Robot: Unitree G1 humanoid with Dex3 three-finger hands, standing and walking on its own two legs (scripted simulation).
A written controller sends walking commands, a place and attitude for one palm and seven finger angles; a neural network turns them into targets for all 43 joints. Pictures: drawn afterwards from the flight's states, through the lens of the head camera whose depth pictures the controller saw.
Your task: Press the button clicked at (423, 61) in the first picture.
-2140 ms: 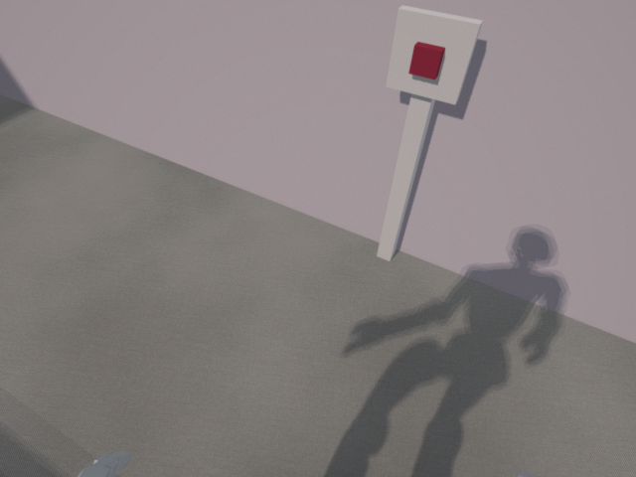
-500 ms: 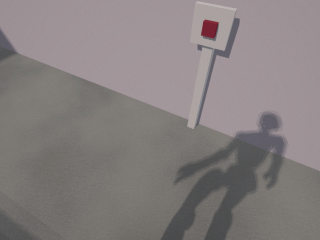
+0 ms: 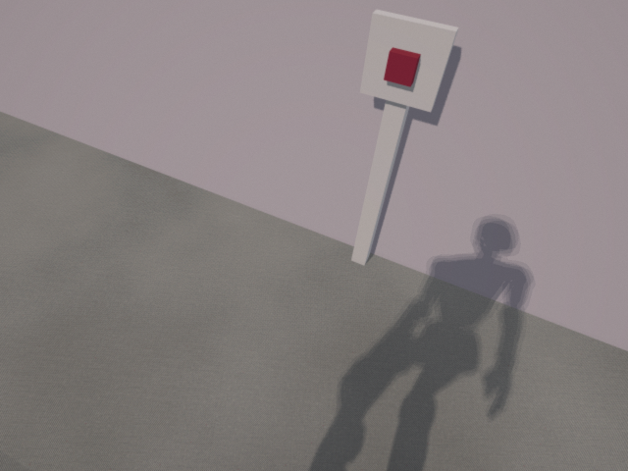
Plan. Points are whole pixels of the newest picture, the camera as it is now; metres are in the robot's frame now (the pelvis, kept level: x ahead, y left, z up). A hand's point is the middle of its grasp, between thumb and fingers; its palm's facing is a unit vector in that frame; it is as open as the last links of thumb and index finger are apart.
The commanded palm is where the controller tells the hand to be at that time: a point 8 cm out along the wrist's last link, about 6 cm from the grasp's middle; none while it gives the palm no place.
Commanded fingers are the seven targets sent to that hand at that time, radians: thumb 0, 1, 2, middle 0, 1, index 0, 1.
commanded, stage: walk to a spot facing it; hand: left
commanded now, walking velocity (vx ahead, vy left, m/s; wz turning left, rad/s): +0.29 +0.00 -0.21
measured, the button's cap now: (402, 66) +0.99 -0.17 +0.07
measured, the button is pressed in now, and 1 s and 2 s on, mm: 0 0 0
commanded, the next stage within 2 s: turn to face it in 0.10 s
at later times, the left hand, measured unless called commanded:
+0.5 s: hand (235, 405) +0.25 +0.13 -0.17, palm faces -0.09 -0.97 -0.21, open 7.3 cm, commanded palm none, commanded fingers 0.00 0.90 0.90 -0.20 -0.30 -0.20 -0.30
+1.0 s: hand (201, 375) +0.30 +0.20 -0.17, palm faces -0.25 -0.95 -0.18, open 7.4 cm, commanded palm none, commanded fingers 0.00 0.90 0.90 -0.20 -0.30 -0.20 -0.30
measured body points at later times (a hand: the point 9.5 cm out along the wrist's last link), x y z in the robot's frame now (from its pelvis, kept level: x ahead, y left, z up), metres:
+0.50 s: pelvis +0.15 -0.04 +0.00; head +0.18 -0.05 +0.45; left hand +0.26 +0.18 -0.15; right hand +0.17 -0.29 -0.15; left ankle +0.18 +0.09 -0.67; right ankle +0.21 -0.13 -0.73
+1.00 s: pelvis +0.21 +0.02 +0.01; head +0.25 +0.04 +0.46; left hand +0.31 +0.25 -0.16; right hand +0.17 -0.23 -0.12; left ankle +0.22 +0.09 -0.73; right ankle +0.12 -0.13 -0.65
